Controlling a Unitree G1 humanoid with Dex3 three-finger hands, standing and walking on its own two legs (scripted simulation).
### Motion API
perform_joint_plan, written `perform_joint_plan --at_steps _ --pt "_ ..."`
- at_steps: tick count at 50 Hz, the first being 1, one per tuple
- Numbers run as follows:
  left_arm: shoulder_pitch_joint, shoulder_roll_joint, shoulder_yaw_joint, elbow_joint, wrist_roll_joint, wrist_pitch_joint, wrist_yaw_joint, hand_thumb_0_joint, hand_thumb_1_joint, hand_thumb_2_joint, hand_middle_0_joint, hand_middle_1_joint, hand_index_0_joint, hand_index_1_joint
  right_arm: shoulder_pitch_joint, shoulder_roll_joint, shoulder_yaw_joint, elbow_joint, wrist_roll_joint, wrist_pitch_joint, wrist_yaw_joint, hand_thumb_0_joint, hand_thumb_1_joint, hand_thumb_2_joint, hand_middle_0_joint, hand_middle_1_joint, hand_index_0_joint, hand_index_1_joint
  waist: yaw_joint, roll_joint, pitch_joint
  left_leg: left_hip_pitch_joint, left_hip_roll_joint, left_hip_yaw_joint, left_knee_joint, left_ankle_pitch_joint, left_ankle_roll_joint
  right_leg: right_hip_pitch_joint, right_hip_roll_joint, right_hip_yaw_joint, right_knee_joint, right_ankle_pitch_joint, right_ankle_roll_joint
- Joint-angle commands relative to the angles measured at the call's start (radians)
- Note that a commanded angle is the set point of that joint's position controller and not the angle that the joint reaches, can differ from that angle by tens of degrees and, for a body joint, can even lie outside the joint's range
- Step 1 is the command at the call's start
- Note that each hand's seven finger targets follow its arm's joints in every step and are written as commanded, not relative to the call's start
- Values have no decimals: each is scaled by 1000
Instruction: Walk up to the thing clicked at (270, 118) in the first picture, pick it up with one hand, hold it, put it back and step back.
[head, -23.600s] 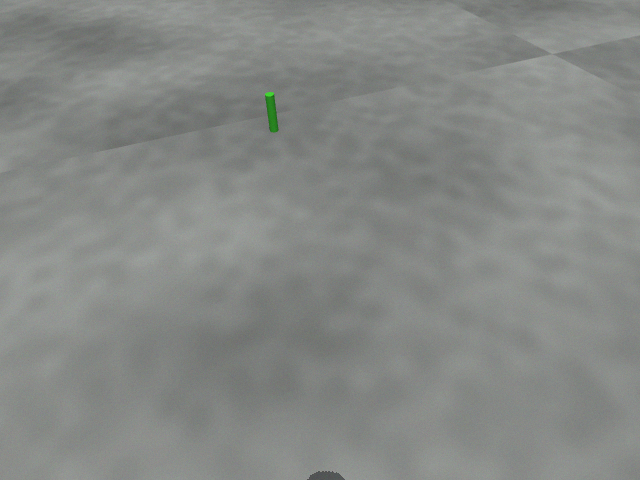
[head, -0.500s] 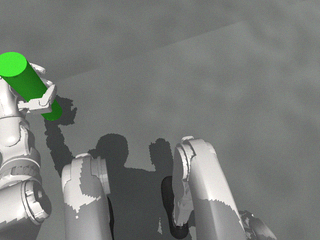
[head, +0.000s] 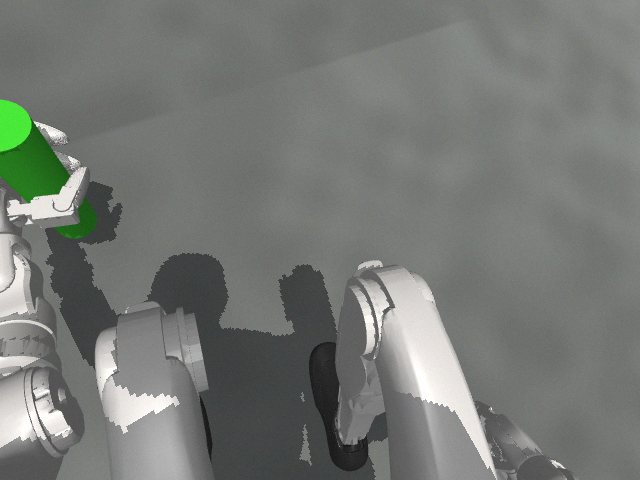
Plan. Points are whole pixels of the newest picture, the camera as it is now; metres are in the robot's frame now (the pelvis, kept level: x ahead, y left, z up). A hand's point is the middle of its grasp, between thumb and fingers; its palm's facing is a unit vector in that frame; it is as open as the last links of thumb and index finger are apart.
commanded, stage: lower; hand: left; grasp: from the side
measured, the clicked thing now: (45, 184) +0.47 +0.26 -0.09
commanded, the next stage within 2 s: loosen in 1.14 s
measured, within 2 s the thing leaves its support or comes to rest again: rests again in 1.26 s
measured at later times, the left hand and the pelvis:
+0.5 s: hand (73, 195) +0.48 +0.25 -0.14, palm faces +0.17 -0.98 -0.04, open 6.9 cm; pelvis +0.00 +0.01 -0.02, yaw -3 degrees
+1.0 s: hand (81, 202) +0.48 +0.24 -0.17, palm faces +0.20 -0.98 -0.04, open 6.9 cm; pelvis -0.01 +0.01 -0.02, yaw -5 degrees
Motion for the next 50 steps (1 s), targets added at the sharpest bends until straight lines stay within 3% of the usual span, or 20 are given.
perform_joint_plan --at_steps 1,3,5,7,9,10,14,18,20,23,27,31,33,38,41,42,43,50 --pt "-311 201 5 -134 -31 -95 13 0 415 1257 -1352 -1421 -1357 -1420 129 -282 -64 -20 -4 -2 -8 0 -913 -906 199 300 199 300 -44 310 -622 379 8 51 -275 90 10 355 48 -59 -199 133 -38" --pt "-302 190 1 -102 -42 -108 22 0 402 1269 -1350 -1434 -1359 -1430 117 -286 -44 -27 -10 -6 -2 0 -909 -905 199 300 199 300 -66 267 -588 345 8 43 -256 79 16 369 50 -66 -202 131 -32" --pt "-310 236 27 -105 -41 -125 28 0 408 1270 -1344 -1429 -1352 -1426 111 -294 -36 -31 -15 -5 -2 0 -906 -904 199 300 199 300 -58 257 -596 359 10 39 -246 91 17 375 52 -67 -201 140 -29" --pt "-336 246 8 -108 -31 -146 26 0 423 1265 -1353 -1432 -1364 -1426 98 -296 -21 -35 -24 -2 -1 0 -902 -902 199 300 199 300 -71 286 -583 377 14 32 -250 90 12 365 53 -78 -193 133 -30" --pt "-332 316 41 -117 -16 -165 33 0 436 1272 -1355 -1436 -1365 -1430 86 -311 -17 -33 -33 -4 -2 0 -902 -902 199 300 199 300 -56 327 -604 413 20 28 -247 107 7 379 55 -79 -180 144 -33" --pt "-344 322 42 -121 -17 -172 34 0 440 1279 -1350 -1435 -1360 -1430 85 -312 -6 -35 -38 -3 -1 0 -905 -903 199 300 199 300 -63 345 -614 431 22 25 -243 127 4 388 55 -80 -174 161 -33" --pt "-366 305 32 -123 -45 -193 35 0 438 1253 -1361 -1421 -1369 -1416 71 -333 18 -38 -52 -6 1 0 -916 -905 199 300 199 300 -94 400 -603 472 27 3 -243 138 -7 378 54 -97 -160 181 -34" --pt "-344 330 16 -81 -24 -205 38 0 436 1259 -1358 -1421 -1364 -1419 50 -339 36 -36 -66 -2 0 0 -917 -906 199 300 199 300 -103 405 -564 464 31 -4 -232 140 -9 370 57 -106 -157 183 -34" --pt "-314 306 -3 -48 -23 -207 35 0 419 1280 -1362 -1438 -1369 -1436 43 -345 46 -38 -71 0 -1 0 -914 -906 199 300 199 300 -115 395 -540 466 31 -9 -226 138 -9 369 57 -115 -158 189 -31" --pt "-311 359 23 -50 -22 -217 43 0 412 1272 -1352 -1433 -1361 -1428 38 -352 61 -41 -79 2 -2 0 -910 -904 200 300 199 300 -107 390 -551 458 31 -12 -213 166 -7 410 59 -117 -153 214 -29" --pt "-299 349 37 -26 -48 -224 59 0 395 1305 -1378 -1468 -1387 -1465 14 -364 75 -57 -84 3 0 0 -908 -904 199 300 199 300 -121 361 -518 440 33 -28 -212 130 -6 398 62 -133 -156 191 -25" --pt "-293 363 23 -12 -34 -239 72 0 455 1306 -1364 -1454 -1373 -1449 0 -366 90 -62 -95 4 -1 0 -902 -903 199 300 199 300 -126 372 -501 440 35 -34 -205 136 -7 405 67 -139 -152 199 -24" --pt "-309 355 -5 -10 -22 -248 73 0 492 1333 -1373 -1472 -1383 -1467 -4 -365 99 -59 -100 3 -2 0 -903 -903 200 300 199 300 -149 387 -475 446 38 -41 -208 138 -9 399 67 -143 -150 204 -23" --pt "-316 409 11 -16 -12 -264 92 0 421 1301 -1354 -1444 -1364 -1441 -30 -377 112 -65 -111 7 -3 0 -902 -903 200 300 199 300 -141 402 -461 458 43 -49 -208 117 -11 387 71 -150 -151 185 -25" --pt "-301 386 7 2 -21 -270 102 0 445 1293 -1341 -1429 -1350 -1426 -40 -389 118 -71 -115 11 -1 0 -900 -902 200 300 199 300 -148 430 -455 501 49 -74 -226 122 -23 366 67 -164 -135 190 -24" --pt "-303 407 20 -9 -22 -272 106 0 448 1305 -1342 -1438 -1351 -1434 -41 -389 122 -74 -117 11 -2 0 -898 -902 200 300 199 300 -142 423 -463 496 48 -73 -223 125 -21 379 70 -164 -139 192 -24" --pt "-302 385 -4 -2 -19 -272 105 0 438 1309 -1362 -1450 -1371 -1447 -50 -387 125 -74 -118 11 -2 0 -901 -902 200 300 199 300 -153 423 -454 502 51 -79 -221 135 -22 370 68 -168 -134 201 -22" --pt "-289 406 -3 9 -25 -283 116 0 462 1336 -1376 -1469 -1385 -1467 -52 -382 148 -76 -128 10 -4 0 -898 -902 200 300 200 300 -161 380 -451 454 47 -61 -182 155 -8 444 79 -158 -158 234 -13"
